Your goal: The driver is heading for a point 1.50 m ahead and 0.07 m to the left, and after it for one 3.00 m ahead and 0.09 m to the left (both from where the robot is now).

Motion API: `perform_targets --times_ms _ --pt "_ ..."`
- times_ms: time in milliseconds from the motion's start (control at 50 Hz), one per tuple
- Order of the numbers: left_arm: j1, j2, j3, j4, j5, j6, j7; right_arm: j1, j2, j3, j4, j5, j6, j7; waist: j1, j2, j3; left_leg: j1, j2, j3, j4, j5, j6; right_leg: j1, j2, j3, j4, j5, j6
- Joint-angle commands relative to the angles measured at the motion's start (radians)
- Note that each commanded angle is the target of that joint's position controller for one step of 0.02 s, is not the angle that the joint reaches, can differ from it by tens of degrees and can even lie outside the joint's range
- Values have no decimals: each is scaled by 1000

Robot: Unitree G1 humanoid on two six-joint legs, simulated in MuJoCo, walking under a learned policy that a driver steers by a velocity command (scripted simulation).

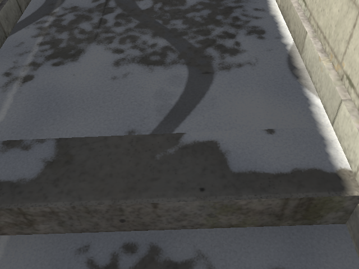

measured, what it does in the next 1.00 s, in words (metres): climbs: left foot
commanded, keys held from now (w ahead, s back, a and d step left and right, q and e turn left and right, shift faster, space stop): no key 1.00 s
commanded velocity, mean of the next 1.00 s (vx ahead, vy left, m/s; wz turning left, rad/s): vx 0.01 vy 0.00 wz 0.00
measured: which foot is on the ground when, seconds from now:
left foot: up 0.00-0.24, down 0.26-1.00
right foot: down 0.00-1.00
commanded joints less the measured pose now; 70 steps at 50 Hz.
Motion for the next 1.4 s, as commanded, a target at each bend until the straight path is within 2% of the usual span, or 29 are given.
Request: perform_targets --times_ms 20,40,60,80,120,140,160,180,200,240,260,280,300,320,340,360,400,460,480,520,560,600,660,700,920,1040,1080,1160,1400 --pt "11 -13 -9 -28 6 -20 7 130 47 17 -27 -6 8 -26 -60 -122 78 -113 13 -49 -75 89 3 55 -129 167 -401 88 -45" --pt "32 2 -5 -33 10 -14 19 122 36 16 -32 -26 16 -34 -56 -118 65 -105 11 -40 -137 119 -15 81 -122 154 -423 92 -51" --pt "59 4 -1 -43 19 -13 33 85 20 13 -47 -27 21 -37 -34 -118 65 -130 22 -31 -118 108 -37 103 -153 180 -458 120 -90" --pt "51 -35 -13 -45 10 2 46 76 96 38 -41 -14 29 -43 -46 -149 43 -53 69 -22 -265 7 -82 124 -175 187 -505 234 -128" --pt "26 15 -2 -77 -1 20 67 45 75 45 -54 -14 41 -43 -43 -146 40 48 124 55 -526 -108 -145 138 -166 161 -555 219 -143" --pt "-31 14 -4 -98 4 20 63 89 54 38 -4 -15 51 -34 -41 -125 -13 278 132 136 -619 -136 -148 69 -159 121 -584 207 -141" --pt "-6 61 14 -77 1 22 58 31 46 33 -12 -17 58 -21 -8 -154 37 341 107 197 -737 -211 -147 42 -141 114 -618 132 -150" --pt "38 71 25 -53 -1 20 57 28 20 20 1 -12 59 -15 11 -167 82 390 110 199 -779 -139 -136 21 -161 139 -618 49 -161" --pt "61 59 27 -32 -12 25 59 46 9 11 17 -4 55 -12 9 -172 118 403 102 206 -885 -125 -114 47 -159 154 -612 -10 -160" --pt "71 16 19 -4 -25 37 68 106 -2 -7 40 -17 51 -22 -16 -175 174 409 101 197 -1075 -96 -56 89 -143 164 -551 -22 -123" --pt "114 39 26 31 -27 37 59 88 -14 -3 27 -21 42 -16 -5 -120 170 420 107 159 -1190 -48 -23 114 -107 142 -507 -8 -88" --pt "177 44 31 47 -35 29 47 123 -16 3 27 -28 28 -4 14 -21 82 559 190 31 -1241 156 20 87 -39 95 -346 -1 -49" --pt "253 -35 14 63 -38 26 36 88 4 11 40 -20 29 1 75 150 26 525 228 -36 -1271 -27 106 129 -1 80 -403 36 -8" --pt "201 14 23 69 -39 31 41 87 26 11 44 -5 31 9 34 116 72 405 198 -43 -1335 -213 118 221 24 51 -402 37 10" --pt "163 34 27 72 -44 36 44 71 26 13 46 -14 31 8 24 94 94 382 180 -28 -1361 -272 108 240 29 49 -410 45 16" --pt "150 19 21 82 -37 44 50 48 3 9 37 -24 30 8 24 72 98 381 164 -12 -1357 -233 90 263 31 47 -423 51 18" --pt "182 21 17 98 -21 49 44 47 -6 7 42 -18 22 3 29 44 77 433 147 23 -1334 -111 73 286 25 62 -468 89 18" --pt "172 46 19 105 -23 44 36 96 -4 11 66 -15 14 2 11 -4 37 517 125 77 -1285 152 56 319 10 70 -514 192 12" --pt "183 33 13 113 -27 36 31 111 -5 12 72 -14 11 3 5 -21 31 542 124 85 -1273 212 60 327 4 71 -519 230 11" --pt "187 42 12 119 -27 33 26 126 -18 10 78 -15 10 4 2 -42 15 565 125 95 -1265 295 63 354 3 72 -522 290 12" --pt "177 52 13 118 -26 32 22 133 -4 14 88 -20 12 8 -2 -63 4 574 124 102 -1263 356 61 379 -1 71 -516 365 14" --pt "166 50 9 115 -24 32 20 111 -14 12 84 -28 15 8 1 -54 6 583 124 105 -1263 422 61 389 -9 72 -515 430 14" --pt "168 64 15 118 -23 46 22 118 -10 9 93 -25 22 5 5 -53 -6 602 123 116 -1263 443 54 400 -10 67 -520 441 19" --pt "175 57 15 122 -20 45 23 114 -15 4 98 -30 28 4 8 -64 6 594 123 116 -1269 415 50 404 -15 66 -529 451 20" --pt "169 58 22 140 -17 38 30 83 -13 -3 102 -30 43 -8 2 -54 67 561 120 122 -1310 213 40 367 -19 68 -583 333 15" --pt "178 64 24 146 -22 41 38 74 -22 -3 98 -22 43 -15 -1 -52 83 543 119 121 -1318 109 44 345 -9 67 -597 237 8" --pt "197 46 21 151 -24 34 37 93 -18 -1 99 -18 39 -16 -8 -56 95 527 118 119 -1319 53 46 338 -11 74 -596 211 4" --pt "218 44 19 152 -28 30 37 101 -16 1 102 -12 37 -15 -6 -49 106 491 114 116 -1315 -33 48 324 -4 72 -586 157 -2" --pt "269 36 5 140 -24 34 38 141 -19 9 110 -9 28 -8 -3 -53 87 490 111 128 -1278 91 41 341 -3 74 -561 257 0"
